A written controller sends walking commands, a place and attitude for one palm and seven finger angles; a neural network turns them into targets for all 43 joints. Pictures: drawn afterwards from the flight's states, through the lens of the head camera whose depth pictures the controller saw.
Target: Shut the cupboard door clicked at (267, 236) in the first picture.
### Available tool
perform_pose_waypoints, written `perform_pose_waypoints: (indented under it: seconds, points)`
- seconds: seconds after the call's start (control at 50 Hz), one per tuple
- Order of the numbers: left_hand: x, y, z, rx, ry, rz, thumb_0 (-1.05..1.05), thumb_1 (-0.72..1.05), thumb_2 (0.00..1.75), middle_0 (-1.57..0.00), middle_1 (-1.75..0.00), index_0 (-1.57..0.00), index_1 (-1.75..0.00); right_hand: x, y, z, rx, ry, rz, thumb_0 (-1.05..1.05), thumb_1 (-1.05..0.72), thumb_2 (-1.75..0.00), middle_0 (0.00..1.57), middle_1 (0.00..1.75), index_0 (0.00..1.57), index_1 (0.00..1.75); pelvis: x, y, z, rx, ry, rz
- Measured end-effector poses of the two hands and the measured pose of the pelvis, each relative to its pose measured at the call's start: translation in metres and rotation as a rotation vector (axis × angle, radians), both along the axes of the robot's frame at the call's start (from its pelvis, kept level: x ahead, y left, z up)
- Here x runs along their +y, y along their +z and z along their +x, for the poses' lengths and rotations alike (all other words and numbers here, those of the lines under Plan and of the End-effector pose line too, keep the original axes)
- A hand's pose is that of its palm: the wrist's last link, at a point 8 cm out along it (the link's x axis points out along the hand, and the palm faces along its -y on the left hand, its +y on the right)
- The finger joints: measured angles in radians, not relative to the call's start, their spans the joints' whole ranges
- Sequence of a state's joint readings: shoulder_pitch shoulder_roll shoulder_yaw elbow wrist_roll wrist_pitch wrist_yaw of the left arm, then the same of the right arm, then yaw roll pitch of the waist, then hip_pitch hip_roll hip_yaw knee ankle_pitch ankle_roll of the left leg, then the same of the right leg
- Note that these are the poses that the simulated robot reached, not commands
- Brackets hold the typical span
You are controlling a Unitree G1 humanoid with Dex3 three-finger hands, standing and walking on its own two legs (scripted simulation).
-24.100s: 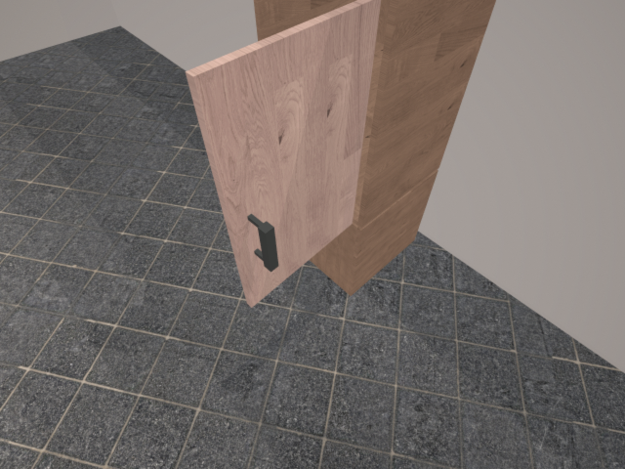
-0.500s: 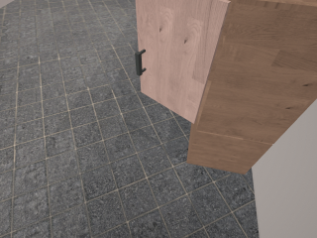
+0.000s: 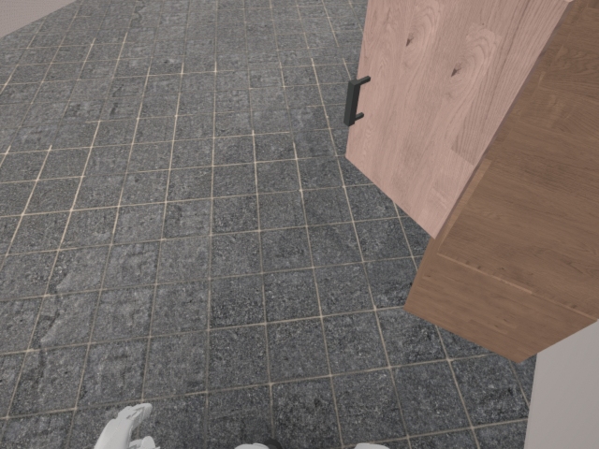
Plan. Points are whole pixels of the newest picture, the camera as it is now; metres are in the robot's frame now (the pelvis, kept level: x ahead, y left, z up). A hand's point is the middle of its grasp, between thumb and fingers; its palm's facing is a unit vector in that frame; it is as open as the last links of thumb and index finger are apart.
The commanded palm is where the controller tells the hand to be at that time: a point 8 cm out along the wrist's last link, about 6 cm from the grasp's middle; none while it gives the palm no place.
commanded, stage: walk to a spot facing it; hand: left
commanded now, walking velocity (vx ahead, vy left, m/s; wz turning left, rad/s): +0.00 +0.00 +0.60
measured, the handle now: (357, 101) +0.90 -0.13 -0.10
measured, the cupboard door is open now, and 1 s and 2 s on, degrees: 63 63 63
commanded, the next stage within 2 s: turn to face it in 1.92 s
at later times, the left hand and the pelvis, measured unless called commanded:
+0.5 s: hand out of the picture -0.06 +0.18 -0.19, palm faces +0.40 -0.88 -0.27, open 7.4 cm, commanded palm none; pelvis +0.00 -0.02 -0.02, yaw +21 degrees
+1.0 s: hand out of the picture -0.02 +0.16 -0.16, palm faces +0.64 -0.73 -0.24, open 7.4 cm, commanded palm none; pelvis +0.07 -0.01 +0.00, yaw +40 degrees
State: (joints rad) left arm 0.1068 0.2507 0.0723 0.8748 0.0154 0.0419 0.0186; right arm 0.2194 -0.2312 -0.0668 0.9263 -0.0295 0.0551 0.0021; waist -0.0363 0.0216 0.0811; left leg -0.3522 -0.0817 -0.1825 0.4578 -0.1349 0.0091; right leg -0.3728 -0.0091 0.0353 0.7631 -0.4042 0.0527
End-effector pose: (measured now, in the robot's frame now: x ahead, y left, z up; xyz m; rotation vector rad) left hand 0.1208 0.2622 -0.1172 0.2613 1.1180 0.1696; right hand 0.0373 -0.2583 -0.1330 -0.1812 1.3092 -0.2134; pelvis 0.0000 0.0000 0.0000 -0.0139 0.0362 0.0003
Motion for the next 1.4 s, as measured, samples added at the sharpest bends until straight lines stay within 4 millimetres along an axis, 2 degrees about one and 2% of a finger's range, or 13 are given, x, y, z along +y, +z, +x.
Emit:
perform_pose_waypoints:
  seconds: [0.12, 0.24, 0.38, 0.48, 0.54, 0.66, 0.78, 0.88, 1.02, 1.14, 1.2, 1.24, 1.4]
  points:
    - [-0.023, 0.003, -0.049, 0.027, 0.093, 0.037, 0.00, 0.91, 0.90, -0.20, -0.30, -0.21, -0.30, -0.033, -0.015, 0.032, -0.025, 0.074, 0.017, 0.00, -0.91, -0.90, 0.20, 0.30, 0.20, 0.29, -0.028, -0.006, -0.005, -0.013, 0.084, 0.029]
    - [-0.045, 0.006, -0.100, 0.113, 0.197, 0.016, 0.00, 0.90, 0.90, -0.20, -0.30, -0.21, -0.30, -0.035, -0.008, 0.066, -0.044, 0.167, 0.050, 0.00, -0.91, -0.90, 0.19, 0.30, 0.20, 0.29, -0.040, 0.003, -0.001, -0.028, 0.169, 0.070]
    - [-0.053, -0.006, -0.157, 0.154, 0.356, -0.031, 0.00, 0.90, 0.90, -0.20, -0.30, -0.21, -0.30, 0.000, -0.005, 0.121, -0.067, 0.342, 0.062, 0.00, -0.91, -0.90, 0.19, 0.30, 0.20, 0.29, -0.039, 0.000, -0.001, -0.025, 0.279, 0.074]
    - [-0.042, -0.030, -0.201, 0.200, 0.469, -0.070, 0.00, 0.90, 0.90, -0.21, -0.30, -0.21, -0.30, 0.041, -0.001, 0.165, -0.176, 0.473, 0.048, 0.00, -0.91, -0.90, 0.20, 0.30, 0.20, 0.29, -0.024, -0.015, -0.003, -0.014, 0.351, 0.042]
    - [-0.035, -0.036, -0.214, 0.230, 0.512, -0.069, 0.00, 0.90, 0.90, -0.20, -0.30, -0.21, -0.30, 0.056, 0.005, 0.174, -0.203, 0.525, 0.039, 0.00, -0.91, -0.90, 0.20, 0.30, 0.20, 0.29, -0.023, -0.016, -0.004, -0.018, 0.378, 0.051]
    - [-0.026, -0.019, -0.194, 0.137, 0.549, -0.054, 0.00, 0.91, 0.90, -0.20, -0.30, -0.20, -0.30, 0.060, 0.006, 0.171, -0.155, 0.583, 0.039, 0.00, -0.91, -0.90, 0.20, 0.30, 0.20, 0.29, -0.027, -0.006, 0.001, -0.020, 0.452, 0.027]
    - [-0.029, -0.010, -0.163, 0.013, 0.548, -0.002, 0.00, 0.91, 0.90, -0.20, -0.30, -0.20, -0.30, 0.042, -0.017, 0.176, -0.084, 0.594, 0.065, 0.00, -0.90, -0.90, 0.20, 0.30, 0.21, 0.30, -0.039, -0.017, 0.027, -0.018, 0.526, 0.033]
    - [-0.050, -0.003, -0.168, 0.024, 0.646, -0.017, 0.00, 0.91, 0.90, -0.20, -0.30, -0.21, -0.30, 0.046, -0.014, 0.199, -0.023, 0.644, 0.063, 0.00, -0.91, -0.90, 0.20, 0.30, 0.20, 0.29, -0.031, -0.007, 0.048, -0.028, 0.606, 0.041]
    - [-0.076, -0.008, -0.184, 0.135, 0.774, -0.122, 0.00, 0.90, 0.90, -0.20, -0.30, -0.21, -0.30, 0.103, 0.002, 0.250, -0.024, 0.750, 0.089, 0.01, -0.91, -0.90, 0.19, 0.30, 0.20, 0.29, -0.005, 0.005, 0.078, -0.008, 0.714, 0.049]
    - [-0.079, -0.030, -0.209, 0.233, 0.911, -0.211, 0.00, 0.90, 0.90, -0.20, -0.30, -0.21, -0.30, 0.197, -0.002, 0.304, -0.084, 0.914, 0.099, 0.01, -0.91, -0.90, 0.19, 0.30, 0.20, 0.29, 0.040, -0.010, 0.099, -0.011, 0.790, 0.042]
    - [-0.064, -0.047, -0.218, 0.293, 0.937, -0.248, 0.00, 0.90, 0.90, -0.20, -0.30, -0.21, -0.30, 0.239, -0.009, 0.328, -0.183, 0.948, 0.106, 0.00, -0.91, -0.90, 0.20, 0.30, 0.20, 0.29, 0.067, -0.026, 0.106, -0.020, 0.807, 0.031]
    - [-0.042, -0.048, -0.211, 0.295, 0.940, -0.235, 0.00, 0.90, 0.90, -0.20, -0.30, -0.21, -0.30, 0.252, -0.006, 0.334, -0.201, 0.953, 0.098, 0.00, -0.91, -0.90, 0.20, 0.30, 0.20, 0.29, 0.078, -0.025, 0.112, -0.023, 0.811, 0.037]
    - [0.077, -0.015, -0.115, 0.022, 0.917, -0.097, 0.01, 0.91, 0.90, -0.20, -0.30, -0.20, -0.30, 0.265, 0.002, 0.330, -0.059, 0.943, 0.062, 0.00, -0.91, -0.90, 0.20, 0.30, 0.20, 0.29, 0.121, -0.001, 0.153, -0.016, 0.875, 0.033]
